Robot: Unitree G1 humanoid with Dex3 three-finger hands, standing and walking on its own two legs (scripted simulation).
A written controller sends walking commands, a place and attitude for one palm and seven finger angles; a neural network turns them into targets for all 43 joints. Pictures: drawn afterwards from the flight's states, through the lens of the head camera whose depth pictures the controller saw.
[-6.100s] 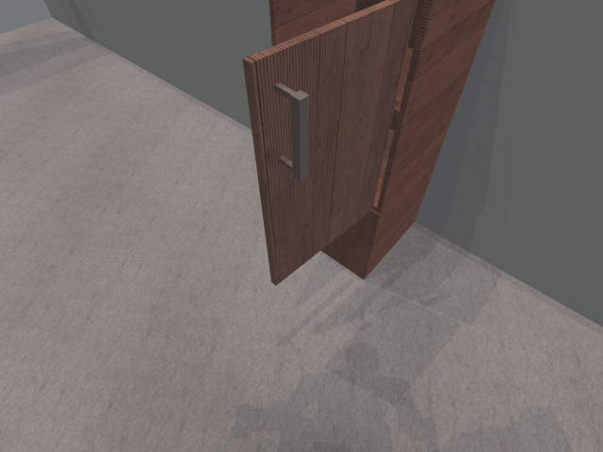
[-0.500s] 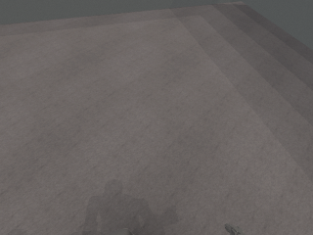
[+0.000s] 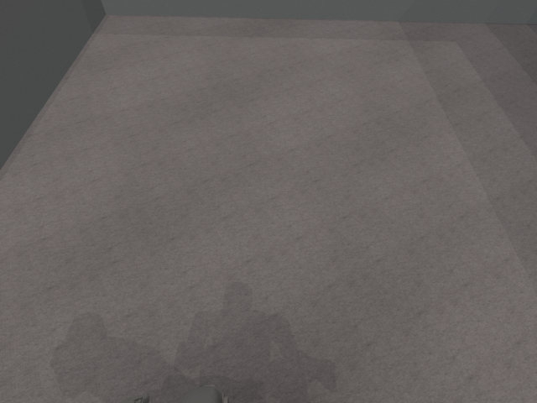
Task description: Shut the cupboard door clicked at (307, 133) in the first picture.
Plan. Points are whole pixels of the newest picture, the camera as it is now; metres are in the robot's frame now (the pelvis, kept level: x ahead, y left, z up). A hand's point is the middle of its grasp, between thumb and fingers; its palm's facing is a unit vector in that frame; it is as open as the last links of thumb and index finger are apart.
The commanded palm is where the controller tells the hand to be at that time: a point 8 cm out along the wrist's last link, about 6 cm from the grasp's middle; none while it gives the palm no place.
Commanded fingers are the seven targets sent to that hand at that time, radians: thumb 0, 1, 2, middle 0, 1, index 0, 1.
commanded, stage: walk to a spot facing it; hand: left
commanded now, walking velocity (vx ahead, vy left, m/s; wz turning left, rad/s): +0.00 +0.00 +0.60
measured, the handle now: out of the picture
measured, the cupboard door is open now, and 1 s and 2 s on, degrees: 84 84 84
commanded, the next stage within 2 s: none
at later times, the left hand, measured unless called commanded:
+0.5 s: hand out of the picture +0.10 +0.19 -0.16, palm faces +0.27 -0.91 -0.31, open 7.4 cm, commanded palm none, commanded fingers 0.00 0.90 0.90 -0.20 -0.30 -0.20 -0.30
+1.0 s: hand out of the picture +0.02 +0.19 -0.17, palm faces +0.58 -0.77 -0.25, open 7.4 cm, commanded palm none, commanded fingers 0.00 0.90 0.90 -0.20 -0.30 -0.20 -0.30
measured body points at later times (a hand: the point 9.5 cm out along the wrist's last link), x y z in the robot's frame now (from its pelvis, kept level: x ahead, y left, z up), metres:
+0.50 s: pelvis +0.06 -0.04 -0.01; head +0.12 -0.05 +0.43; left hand +0.09 +0.24 -0.14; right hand +0.21 -0.26 -0.17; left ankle +0.02 +0.10 -0.71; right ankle +0.10 -0.15 -0.74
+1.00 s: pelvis +0.08 -0.03 +0.00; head +0.12 +0.01 +0.44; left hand -0.01 +0.23 -0.15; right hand +0.31 -0.19 -0.14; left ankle +0.03 +0.06 -0.74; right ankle +0.14 -0.17 -0.66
